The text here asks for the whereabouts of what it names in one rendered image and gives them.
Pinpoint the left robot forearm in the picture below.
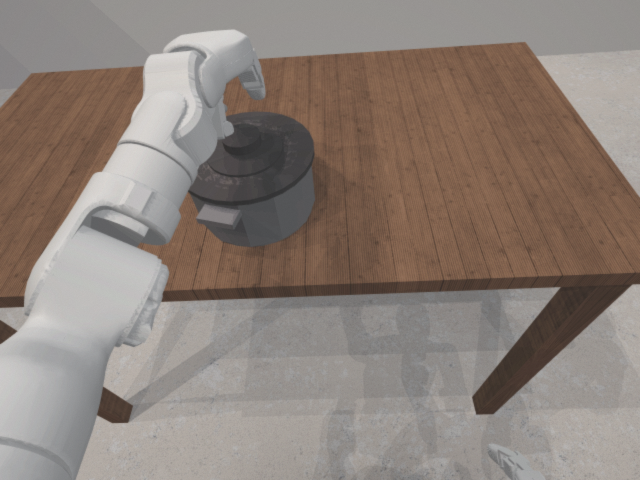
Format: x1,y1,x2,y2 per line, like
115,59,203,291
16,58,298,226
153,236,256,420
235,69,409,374
24,42,226,316

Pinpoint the pot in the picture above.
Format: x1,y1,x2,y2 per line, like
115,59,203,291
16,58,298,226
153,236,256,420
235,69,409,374
190,166,315,247

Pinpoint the knob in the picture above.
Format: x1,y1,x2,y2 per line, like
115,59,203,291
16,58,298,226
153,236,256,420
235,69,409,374
222,124,262,156

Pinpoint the right robot hand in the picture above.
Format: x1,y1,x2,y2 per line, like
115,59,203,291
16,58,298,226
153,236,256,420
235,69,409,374
487,443,546,480

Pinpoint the left robot hand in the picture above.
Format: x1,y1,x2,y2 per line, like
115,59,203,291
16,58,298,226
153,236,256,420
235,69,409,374
163,30,266,140

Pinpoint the robot left upper arm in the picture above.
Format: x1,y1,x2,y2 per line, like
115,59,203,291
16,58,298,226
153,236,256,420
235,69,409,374
0,225,169,480

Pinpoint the table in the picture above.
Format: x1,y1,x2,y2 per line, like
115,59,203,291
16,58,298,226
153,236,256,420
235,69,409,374
0,42,640,423

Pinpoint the lid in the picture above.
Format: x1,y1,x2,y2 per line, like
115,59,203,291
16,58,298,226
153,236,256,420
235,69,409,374
188,111,315,206

